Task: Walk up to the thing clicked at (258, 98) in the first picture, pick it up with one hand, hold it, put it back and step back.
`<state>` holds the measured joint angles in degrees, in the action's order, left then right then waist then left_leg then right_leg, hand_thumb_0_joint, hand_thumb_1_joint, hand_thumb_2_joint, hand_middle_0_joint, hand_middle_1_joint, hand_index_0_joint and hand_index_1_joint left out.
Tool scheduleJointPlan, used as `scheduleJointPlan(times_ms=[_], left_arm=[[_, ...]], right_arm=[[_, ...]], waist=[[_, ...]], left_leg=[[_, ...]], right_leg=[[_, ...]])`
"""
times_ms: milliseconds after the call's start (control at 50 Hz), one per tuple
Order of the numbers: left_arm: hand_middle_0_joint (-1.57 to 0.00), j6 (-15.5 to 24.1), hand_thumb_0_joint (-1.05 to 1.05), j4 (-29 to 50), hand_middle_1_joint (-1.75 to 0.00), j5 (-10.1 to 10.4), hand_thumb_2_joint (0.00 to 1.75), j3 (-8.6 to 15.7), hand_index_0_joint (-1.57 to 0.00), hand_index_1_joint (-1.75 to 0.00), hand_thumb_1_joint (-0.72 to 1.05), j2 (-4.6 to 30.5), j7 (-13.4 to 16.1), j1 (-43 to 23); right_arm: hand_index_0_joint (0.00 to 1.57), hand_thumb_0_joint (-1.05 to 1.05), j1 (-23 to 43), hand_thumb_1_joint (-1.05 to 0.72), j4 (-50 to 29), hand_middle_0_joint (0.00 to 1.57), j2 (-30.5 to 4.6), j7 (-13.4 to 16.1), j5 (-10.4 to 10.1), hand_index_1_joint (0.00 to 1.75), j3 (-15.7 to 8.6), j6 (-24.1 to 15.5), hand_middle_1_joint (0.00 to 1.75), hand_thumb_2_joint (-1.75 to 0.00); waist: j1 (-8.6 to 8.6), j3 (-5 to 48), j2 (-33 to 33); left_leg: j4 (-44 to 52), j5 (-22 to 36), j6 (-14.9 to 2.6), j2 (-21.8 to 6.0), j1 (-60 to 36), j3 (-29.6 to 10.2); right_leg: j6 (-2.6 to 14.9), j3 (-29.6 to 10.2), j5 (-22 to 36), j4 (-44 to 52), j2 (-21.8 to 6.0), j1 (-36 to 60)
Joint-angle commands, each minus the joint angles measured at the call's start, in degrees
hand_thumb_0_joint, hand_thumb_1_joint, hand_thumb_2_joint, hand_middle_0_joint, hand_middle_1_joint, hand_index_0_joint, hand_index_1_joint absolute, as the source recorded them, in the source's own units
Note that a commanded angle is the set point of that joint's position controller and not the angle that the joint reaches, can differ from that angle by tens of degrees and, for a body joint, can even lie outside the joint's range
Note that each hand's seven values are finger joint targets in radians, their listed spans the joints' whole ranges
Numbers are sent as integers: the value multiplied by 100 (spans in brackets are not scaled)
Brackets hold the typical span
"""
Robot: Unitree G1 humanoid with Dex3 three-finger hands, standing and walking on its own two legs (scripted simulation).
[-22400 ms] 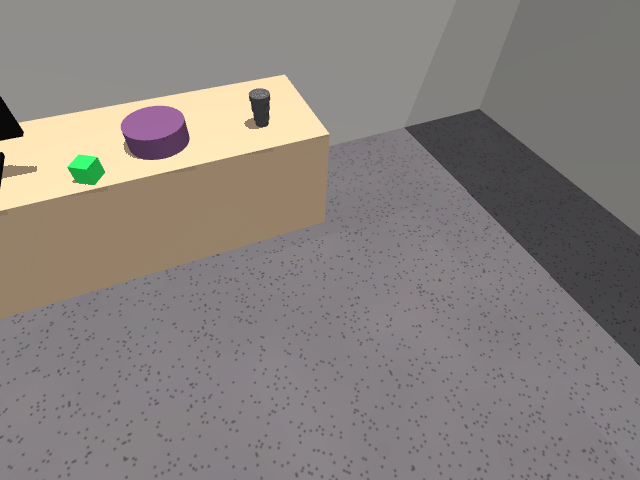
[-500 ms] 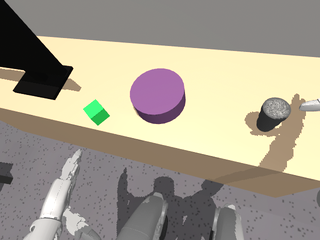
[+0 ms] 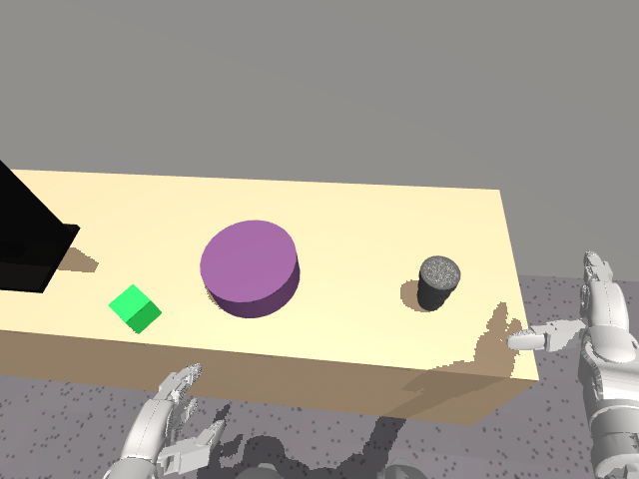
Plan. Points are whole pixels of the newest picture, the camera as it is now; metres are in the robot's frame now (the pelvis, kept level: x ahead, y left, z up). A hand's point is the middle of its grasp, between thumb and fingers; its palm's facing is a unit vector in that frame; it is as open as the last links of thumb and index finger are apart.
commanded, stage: home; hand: right
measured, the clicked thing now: (434, 287) +0.48 -0.17 -0.21
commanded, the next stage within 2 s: none
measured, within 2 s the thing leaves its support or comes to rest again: neither
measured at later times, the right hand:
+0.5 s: hand out of the picture +0.15 -0.15 -0.06, palm faces +0.15 +0.96 -0.25, open 17.6 cm
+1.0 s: hand out of the picture +0.11 -0.18 -0.09, palm faces -0.05 +0.93 -0.35, open 17.5 cm
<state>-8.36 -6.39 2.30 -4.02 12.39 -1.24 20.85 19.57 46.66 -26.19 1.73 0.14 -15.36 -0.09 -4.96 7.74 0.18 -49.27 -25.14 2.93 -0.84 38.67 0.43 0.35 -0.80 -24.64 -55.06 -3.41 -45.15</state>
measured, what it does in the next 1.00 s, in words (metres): stands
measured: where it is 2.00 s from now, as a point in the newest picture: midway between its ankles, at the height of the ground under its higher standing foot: outside the picture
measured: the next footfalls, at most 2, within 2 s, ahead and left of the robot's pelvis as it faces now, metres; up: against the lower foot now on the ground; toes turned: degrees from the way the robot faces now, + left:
none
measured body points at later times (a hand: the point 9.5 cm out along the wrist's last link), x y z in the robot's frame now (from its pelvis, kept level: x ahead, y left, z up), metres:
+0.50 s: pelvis -0.01 +0.03 +0.01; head +0.02 +0.03 +0.46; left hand +0.14 +0.26 -0.08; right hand +0.14 -0.20 -0.04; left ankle -0.01 +0.17 -0.69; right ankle +0.02 -0.11 -0.69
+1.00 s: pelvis -0.01 +0.03 +0.02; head +0.00 +0.04 +0.47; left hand +0.13 +0.29 -0.09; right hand +0.11 -0.23 -0.07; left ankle -0.01 +0.17 -0.69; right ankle +0.02 -0.11 -0.69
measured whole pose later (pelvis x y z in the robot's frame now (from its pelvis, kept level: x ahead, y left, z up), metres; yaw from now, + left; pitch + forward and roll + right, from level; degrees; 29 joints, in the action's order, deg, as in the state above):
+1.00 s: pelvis -0.01 +0.03 +0.02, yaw -1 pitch +1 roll +1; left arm 0.0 -41.2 -3.7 -0.5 16.3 1.3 10.8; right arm -17.3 32.1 -16.9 1.1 3.2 0.7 1.5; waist -1.1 0.6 1.6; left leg -45.8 -24.5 1.1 -1.3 22.5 0.6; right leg -1.9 -0.6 -20.9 -46.0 -3.0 -26.4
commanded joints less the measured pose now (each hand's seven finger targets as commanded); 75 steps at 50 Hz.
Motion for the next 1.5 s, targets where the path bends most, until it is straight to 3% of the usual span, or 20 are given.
scheduleJointPlan(times_ms=[0,60,100,140,160,180,200,260,280,400,460,500,660,800,820,900,980,1120,1260,1480], left_arm=[[-19,265,0,803,-28,53,86,465,-19,-29,83,754,280,-230],[-19,280,0,620,-28,49,86,322,-19,-29,83,535,408,-237],[-20,283,0,568,-29,49,89,424,-20,-29,88,611,480,-233],[-20,264,0,389,-29,15,90,497,-20,-30,89,593,533,-134],[-20,237,0,-1333,-30,20,90,643,-20,-30,89,928,617,-92],[-20,297,0,-984,-30,28,90,518,-20,-30,89,731,642,-181],[-20,358,0,-871,-30,32,90,516,-20,-30,89,673,679,-357],[-20,451,0,-1013,-30,22,90,547,-20,-30,90,648,742,-661],[-20,473,0,-1090,-30,20,90,595,-20,-30,90,694,751,-710],[-20,739,0,-1148,-30,-6,90,584,-20,-30,90,613,933,-930],[-20,915,0,-1179,-30,-27,90,623,-20,-30,90,665,1019,-944],[-20,1030,0,-1238,-30,-54,90,596,-20,-30,90,614,1038,-934],[-20,1367,0,-1327,-30,-106,90,573,-20,-30,90,591,993,-1055],[-20,1491,0,-1323,-30,-106,90,592,-20,-30,90,644,981,-1078],[-20,1239,0,-2442,-30,-931,90,718,-20,-30,90,1341,689,-1392],[-20,1039,0,-2705,-30,-661,90,737,-20,-30,90,1314,340,-1119],[-20,1019,0,-3152,-30,-537,90,692,-20,-30,90,1348,210,-1338],[-20,930,0,-3962,-30,-427,90,680,-20,-30,90,1420,234,-1307],[-20,845,0,-4668,-30,-381,90,644,-20,-30,90,1505,270,-1157],[-20,843,0,-5193,-30,-368,90,624,-20,-30,90,1610,253,-1430]], right_arm=[[5,0,800,54,-2523,5,-777,224,-138,6,172,-248,6,-6],[6,0,-141,53,-3057,6,-370,358,-215,6,362,-273,6,-7],[6,0,-712,53,-3556,6,-438,445,-240,6,288,-284,6,-7],[6,0,-1488,54,-3578,6,16,459,-267,6,548,-238,6,-6],[5,0,-1719,61,-3520,5,-304,628,-240,4,49,-158,4,-2],[4,0,-2395,61,-3579,4,383,592,-263,4,612,-107,4,-1],[5,0,-2220,56,-4397,5,412,569,-281,5,837,-110,5,-5],[5,0,-3460,58,-4107,5,949,594,-279,5,1227,62,5,-3],[5,0,-3444,61,-4458,5,723,631,-262,4,1077,41,4,-2],[5,0,-3735,58,-4900,5,830,688,-199,5,1246,190,5,-3],[5,0,-3589,60,-5272,5,624,726,-180,4,1084,229,4,-2],[5,0,-3832,58,-4912,5,850,714,-143,5,1258,317,5,-4],[5,0,-4332,57,-4792,5,962,717,-112,5,1272,500,5,-4],[5,0,-4189,57,-5086,5,899,714,-127,5,1208,532,5,-4],[5,0,-3631,57,-3076,5,-225,380,570,5,1012,199,5,-4],[5,0,-3469,60,-2363,5,-167,36,456,4,1080,-143,4,-2],[5,0,-3407,57,-1552,5,39,-29,223,5,1217,-179,5,-4],[5,0,-3497,56,-346,5,-150,30,182,5,1245,-175,5,-5],[5,0,-3209,53,445,5,-244,91,122,5,1320,-146,5,-6],[6,0,-2987,51,1081,6,-389,92,117,6,1360,-134,6,-7]], waist=[[160,1731,945],[297,1463,837],[387,1444,1013],[363,1206,823],[357,613,1009],[307,543,710],[299,809,870],[299,538,253],[356,507,325],[227,479,-127],[282,426,-65],[234,300,-182],[444,-42,-169],[381,-42,-57],[521,-337,209],[287,-306,-290],[465,-329,385],[556,-357,73],[437,-372,84],[444,-939,-97]], left_leg=[[518,1488,-443,289,-499,452],[678,1467,-433,239,-793,405],[712,1556,-451,216,-927,358],[740,1757,-425,212,-1047,367],[741,1730,-409,266,-927,342],[814,1769,-389,254,-1044,335],[789,1693,-399,260,-1051,354],[859,1616,-350,295,-1107,399],[842,1638,-342,278,-1128,375],[887,1403,-227,190,-1035,246],[978,1064,-216,111,-970,136],[1038,917,-191,72,-899,76],[1148,334,-231,49,-822,99],[1104,167,-253,117,-690,155],[1333,-17,-442,-176,-1093,-540],[1734,137,-568,-436,-1210,-745],[1415,808,-403,-220,-1636,-292],[1837,1990,-398,-376,-2389,-282],[2167,2692,-320,-468,-2819,-247],[3022,1806,-268,-541,-2792,-327]], right_leg=[[-180,-24,1941,1210,48,2413],[-170,64,1818,1315,92,2412],[-178,108,1963,1342,108,2470],[-165,159,2164,1323,122,2435],[-135,89,2063,1297,74,2299],[-93,138,2010,1296,82,2279],[-97,127,1931,1350,69,2376],[-42,147,1718,1338,97,2117],[-35,154,1691,1327,110,2069],[62,194,1261,1145,185,1951],[58,228,929,1104,228,1895],[67,248,813,1065,246,1784],[16,286,477,1134,297,1622],[6,261,289,1195,266,1621],[105,-207,548,1351,-33,2287],[135,-146,514,1457,48,2513],[115,-468,988,2120,-161,2644],[106,-406,2123,2463,-157,3166],[52,-359,3015,2905,-208,3779],[-39,-344,1865,3578,-192,3911]])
